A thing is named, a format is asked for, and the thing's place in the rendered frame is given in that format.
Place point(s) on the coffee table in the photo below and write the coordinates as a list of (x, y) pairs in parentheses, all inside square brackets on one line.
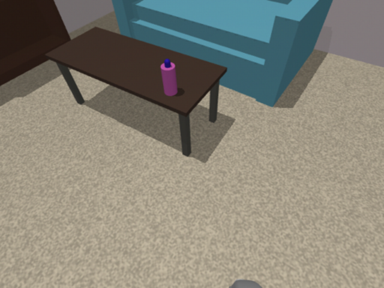
[(134, 66)]

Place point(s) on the bottle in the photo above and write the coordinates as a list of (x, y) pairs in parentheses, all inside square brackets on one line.
[(168, 73)]

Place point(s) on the sofa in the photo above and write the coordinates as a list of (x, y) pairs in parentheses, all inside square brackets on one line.
[(263, 43)]

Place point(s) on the bookshelf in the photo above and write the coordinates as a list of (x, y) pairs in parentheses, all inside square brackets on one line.
[(29, 29)]

